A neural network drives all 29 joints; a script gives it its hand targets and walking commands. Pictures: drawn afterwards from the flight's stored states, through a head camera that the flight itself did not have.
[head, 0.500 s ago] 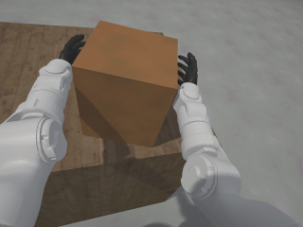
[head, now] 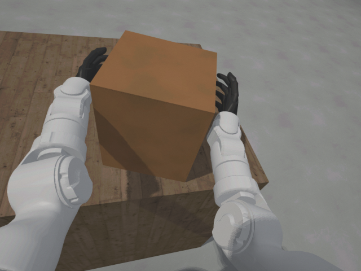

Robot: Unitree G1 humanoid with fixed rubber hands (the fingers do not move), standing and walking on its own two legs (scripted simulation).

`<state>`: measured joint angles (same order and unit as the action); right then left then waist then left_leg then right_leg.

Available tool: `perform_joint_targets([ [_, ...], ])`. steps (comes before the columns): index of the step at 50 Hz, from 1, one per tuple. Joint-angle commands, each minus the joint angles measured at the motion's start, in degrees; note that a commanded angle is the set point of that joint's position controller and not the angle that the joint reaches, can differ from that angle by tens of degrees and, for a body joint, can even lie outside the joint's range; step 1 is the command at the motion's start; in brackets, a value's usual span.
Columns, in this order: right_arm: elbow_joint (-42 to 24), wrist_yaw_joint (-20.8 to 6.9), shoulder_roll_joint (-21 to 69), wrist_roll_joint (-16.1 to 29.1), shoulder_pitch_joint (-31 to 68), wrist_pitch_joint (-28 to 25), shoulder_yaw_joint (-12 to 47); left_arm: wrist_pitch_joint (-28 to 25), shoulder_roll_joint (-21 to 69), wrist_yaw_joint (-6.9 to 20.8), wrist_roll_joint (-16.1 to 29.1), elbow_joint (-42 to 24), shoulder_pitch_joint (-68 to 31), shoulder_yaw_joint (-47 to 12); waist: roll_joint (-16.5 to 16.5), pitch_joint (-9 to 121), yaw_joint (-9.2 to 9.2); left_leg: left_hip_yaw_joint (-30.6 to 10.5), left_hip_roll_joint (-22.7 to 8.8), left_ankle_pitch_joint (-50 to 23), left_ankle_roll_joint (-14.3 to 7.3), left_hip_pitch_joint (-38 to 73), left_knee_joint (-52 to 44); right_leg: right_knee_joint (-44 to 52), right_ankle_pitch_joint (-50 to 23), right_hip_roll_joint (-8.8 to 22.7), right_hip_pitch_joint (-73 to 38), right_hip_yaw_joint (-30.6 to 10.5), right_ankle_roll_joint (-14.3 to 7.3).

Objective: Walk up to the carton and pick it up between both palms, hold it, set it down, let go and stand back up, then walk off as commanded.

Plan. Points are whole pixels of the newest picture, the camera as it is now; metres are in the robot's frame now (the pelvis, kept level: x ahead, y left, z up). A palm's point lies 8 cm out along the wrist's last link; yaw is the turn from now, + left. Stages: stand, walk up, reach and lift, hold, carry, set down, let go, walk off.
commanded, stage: reach and lift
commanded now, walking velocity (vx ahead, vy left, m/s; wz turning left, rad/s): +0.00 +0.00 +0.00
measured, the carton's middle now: (157, 111) +0.45 +0.01 +0.10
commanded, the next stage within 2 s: none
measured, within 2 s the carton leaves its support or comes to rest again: leaves its support in 0.78 s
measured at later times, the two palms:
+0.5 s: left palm (87, 85) +0.46 +0.16 +0.16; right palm (229, 114) +0.39 -0.14 +0.15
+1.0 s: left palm (90, 84) +0.43 +0.14 +0.19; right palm (244, 113) +0.37 -0.15 +0.18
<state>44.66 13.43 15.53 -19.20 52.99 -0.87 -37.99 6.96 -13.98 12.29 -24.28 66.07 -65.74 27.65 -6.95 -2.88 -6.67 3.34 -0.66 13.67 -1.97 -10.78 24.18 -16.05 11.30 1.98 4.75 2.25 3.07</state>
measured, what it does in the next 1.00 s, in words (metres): stands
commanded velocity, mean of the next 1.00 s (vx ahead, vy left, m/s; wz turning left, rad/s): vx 0.00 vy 0.00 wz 0.00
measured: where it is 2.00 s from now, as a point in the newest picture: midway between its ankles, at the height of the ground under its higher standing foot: outside the picture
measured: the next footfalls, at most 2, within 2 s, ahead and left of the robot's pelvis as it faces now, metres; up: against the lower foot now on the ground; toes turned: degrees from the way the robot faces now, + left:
none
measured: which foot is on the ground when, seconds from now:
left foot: down 0.00-1.00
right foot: down 0.00-1.00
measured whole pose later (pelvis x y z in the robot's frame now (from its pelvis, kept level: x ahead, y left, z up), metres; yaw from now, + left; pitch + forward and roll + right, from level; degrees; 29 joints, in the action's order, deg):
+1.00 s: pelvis -0.02 -0.01 +0.00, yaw +0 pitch -4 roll -1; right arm 43.6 12.5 9.4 -8.7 47.8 1.8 -28.4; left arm 17.7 -8.1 9.0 -22.2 50.8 -59.0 21.2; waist -7.8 -1.6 -4.8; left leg 3.8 -0.6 9.1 -1.2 -5.1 17.8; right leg -12.1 8.2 1.9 0.2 3.1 2.0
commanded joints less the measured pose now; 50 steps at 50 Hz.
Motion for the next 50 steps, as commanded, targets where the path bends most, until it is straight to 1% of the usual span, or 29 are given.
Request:
perform_joint_targets([
  [1,2.0,-6.7,19.4,-0.4,25.6,-0.4,15.7,-2.1,25.2,7.6,0.7,-1.1,-24.7,-6.7,11.0,24.0,0.13,4.2,2.4,-25.2,4.6,7.7,-1.6,-3.8,-26.2,-4.0,-12.9,2.7,1.3],
  [3,2.3,-6.3,18.2,-1.5,24.2,-0.4,13.9,-2.1,24.5,7.5,1.8,-1.8,-26.2,-7.2,10.2,23.1,-1.35,4.4,2.4,-24.1,4.3,8.4,-2.5,-3.0,-25.5,-4.7,-10.5,2.3,1.4],
  [5,0.9,-7.0,18.9,-0.7,26.2,-1.0,15.3,-2.1,28.5,7.5,2.6,-1.1,-25.3,-8.5,10.6,24.9,-0.89,3.9,2.6,-26.4,4.9,8.8,-2.0,-3.2,-27.0,-4.8,-11.0,2.5,1.3],
  [7,2.5,-6.9,18.3,0.4,25.5,-1.2,15.7,-1.8,29.2,6.9,2.6,-2.5,-25.3,-10.3,12.8,25.6,-1.83,3.3,2.4,-30.1,5.6,12.3,-1.3,-3.0,-26.8,-5.4,-9.0,3.3,0.9],
  [8,1.9,-6.7,18.9,0.5,25.5,-0.4,16.7,-1.4,27.8,7.5,1.7,-2.1,-24.2,-8.9,11.7,24.6,-0.27,3.7,2.4,-29.3,4.8,12.2,-1.6,-2.4,-24.6,-5.4,-9.0,2.8,1.0],
  [9,2.8,-6.7,19.2,0.5,25.3,0.0,16.1,-1.3,27.8,7.5,1.3,-1.2,-25.0,-7.7,10.2,23.4,-0.45,3.7,2.7,-26.1,4.1,9.0,-2.6,-1.7,-24.4,-4.9,-10.4,2.1,1.5],
  [10,1.0,-6.8,18.5,1.0,26.0,-0.5,17.8,-1.2,28.4,7.2,1.2,-3.7,-26.2,-8.6,11.3,25.3,0.52,3.7,2.1,-28.2,4.6,11.0,-2.4,-2.2,-25.0,-5.4,-10.7,2.3,1.2],
  [13,1.2,-6.5,18.4,0.8,25.8,-1.4,15.1,-0.5,32.3,6.4,3.7,-4.6,-23.7,-13.3,14.5,28.1,-2.62,2.6,2.2,-32.9,6.3,15.3,-1.4,-1.1,-22.9,-5.8,-6.1,3.5,0.1],
  [14,2.0,-6.5,18.3,1.1,25.1,-1.3,15.9,-0.9,31.4,6.9,3.0,-5.6,-24.1,-11.6,12.6,26.7,-2.1,2.6,2.1,-31.9,5.6,15.7,-1.9,-0.6,-22.2,-5.5,-8.0,3.0,0.4],
  [15,2.0,-6.7,18.4,1.7,23.7,-2.1,17.0,-0.8,32.5,6.2,2.5,-6.6,-24.0,-13.1,15.0,28.7,-1.35,2.4,1.7,-34.4,6.5,16.0,-1.1,-1.2,-23.7,-5.6,-7.0,3.3,-0.1],
  [16,-1.1,-6.8,18.3,2.4,27.4,-2.5,19.4,-0.5,31.3,6.5,1.7,-5.0,-24.0,-11.7,13.2,27.7,1.14,3.5,1.8,-35.6,5.7,15.4,-0.8,-1.5,-24.3,-5.9,-8.3,2.8,0.5],
  [18,-1.3,-6.7,19.4,3.9,26.7,-2.3,19.9,0.1,34.3,6.1,2.7,-8.2,-22.7,-13.4,13.3,29.9,0.12,2.5,1.8,-37.5,6.1,16.1,-0.9,-1.5,-25.1,-6.4,-9.1,3.6,0.7],
  [19,0.0,-6.7,18.3,3.7,25.9,-2.8,18.7,0.2,34.4,5.9,3.7,-9.3,-23.7,-15.3,14.1,29.4,-1.98,2.2,1.7,-37.7,6.5,18.2,-0.8,-1.2,-24.9,-6.1,-7.5,4.2,0.4],
  [23,-3.2,-6.4,17.6,4.4,27.3,-3.3,20.7,0.8,34.9,6.2,4.3,-9.8,-22.8,-15.8,11.8,29.3,-0.29,2.4,2.0,-34.6,6.1,16.3,-1.5,-0.5,-24.7,-6.0,-9.9,3.3,0.4],
  [25,-3.5,-6.1,17.8,4.2,28.4,-3.9,20.8,0.7,35.2,6.0,4.7,-9.9,-21.6,-16.6,12.1,31.1,-0.76,2.5,2.3,-33.7,6.2,13.7,-1.3,-1.1,-29.1,-5.2,-12.1,3.0,0.4],
  [27,-3.0,-6.0,17.6,5.0,27.8,-2.0,21.8,1.7,33.0,6.4,4.1,-11.0,-22.9,-14.6,10.5,27.0,-0.66,3.5,2.9,-30.0,5.3,13.2,-2.3,-0.9,-29.2,-4.9,-14.4,2.5,1.1],
  [28,-5.7,-6.4,17.5,6.0,28.5,-2.8,23.8,2.1,35.4,5.5,3.8,-14.5,-23.1,-16.9,12.4,30.9,0.19,2.7,2.4,-32.2,6.3,14.4,-2.0,-1.2,-29.1,-5.1,-13.6,3.0,0.4],
  [33,-8.3,-6.3,17.5,6.1,31.4,-2.2,25.1,2.9,34.6,5.5,5.5,-14.2,-24.0,-16.7,10.5,30.9,0.13,4.0,2.9,-25.4,4.9,11.3,-4.1,-0.9,-27.7,-4.4,-15.7,2.5,0.8],
  [35,-9.5,-6.7,19.2,6.5,33.2,-2.7,27.5,2.1,34.7,5.0,5.2,-16.1,-24.8,-17.3,10.2,34.1,2.06,4.3,3.2,-26.7,5.0,10.2,-3.5,-2.1,-30.9,-4.3,-17.6,1.8,1.1],
  [36,-10.2,-7.2,18.0,7.9,32.5,-2.6,28.6,3.4,35.8,4.1,5.5,-18.8,-24.7,-18.4,12.6,35.6,1.99,4.1,2.7,-31.1,6.0,13.0,-2.8,-2.3,-31.7,-4.7,-16.8,2.8,0.8],
  [37,-8.1,-7.2,18.5,7.2,32.7,-1.3,28.1,4.1,34.5,4.3,4.6,-14.8,-21.9,-16.2,10.7,30.4,2.97,4.5,3.3,-26.6,5.0,11.5,-3.9,-1.3,-29.0,-4.4,-16.3,2.3,1.1],
  [38,-8.1,-7.2,17.5,7.4,32.8,-1.3,26.9,4.3,35.8,4.3,6.0,-15.8,-23.6,-17.8,10.1,31.3,1.19,4.3,3.1,-25.0,5.1,11.8,-4.8,-1.1,-26.7,-4.7,-15.2,3.1,0.7],
  [40,-8.4,-7.7,18.0,8.9,32.6,-1.4,30.3,4.8,36.1,3.7,4.9,-17.3,-23.7,-18.0,10.7,29.3,3.38,4.2,2.7,-27.2,5.4,12.9,-4.7,-0.6,-24.9,-5.0,-15.1,3.2,0.6],
  [42,-8.6,-7.5,16.9,8.7,34.6,-1.1,29.0,5.4,35.9,3.8,6.0,-15.7,-24.3,-17.7,8.7,29.1,2.05,4.1,3.0,-23.5,4.3,13.3,-5.6,0.4,-23.8,-5.1,-13.8,3.5,0.6],
  [43,-10.2,-7.6,17.0,9.3,34.4,-1.4,29.7,5.4,37.7,3.5,7.2,-19.6,-25.6,-19.6,8.9,32.4,0.98,3.7,2.7,-25.8,5.0,15.0,-5.4,-0.2,-25.0,-5.3,-13.6,3.6,0.5],
  [44,-8.9,-7.6,16.4,9.3,33.6,-1.1,29.5,5.7,35.8,3.9,6.2,-16.7,-24.7,-18.2,8.6,30.7,1.49,4.0,2.9,-24.5,4.5,14.6,-5.5,0.4,-23.9,-5.0,-14.4,3.6,0.5],
  [46,-8.1,-7.7,16.2,10.0,34.4,-0.3,28.9,6.1,36.7,3.5,6.8,-20.1,-27.0,-19.1,9.3,30.7,1.07,3.9,2.8,-22.6,4.7,14.7,-6.2,1.1,-20.6,-5.0,-13.0,3.3,0.4],
  [49,-6.6,-8.0,14.4,12.2,32.5,0.0,30.4,8.4,38.0,2.9,5.3,-21.1,-25.0,-19.9,12.5,27.4,0.89,2.9,2.2,-29.5,6.0,20.1,-5.3,1.9,-19.1,-5.8,-8.7,5.0,-0.6],
  [50,-8.1,-7.7,14.1,12.2,32.7,0.1,29.7,9.5,37.8,3.2,5.5,-18.9,-22.6,-18.9,11.2,26.9,0.11,3.0,2.5,-28.4,5.6,20.2,-5.2,2.9,-19.5,-5.4,-9.5,4.7,-0.5],
])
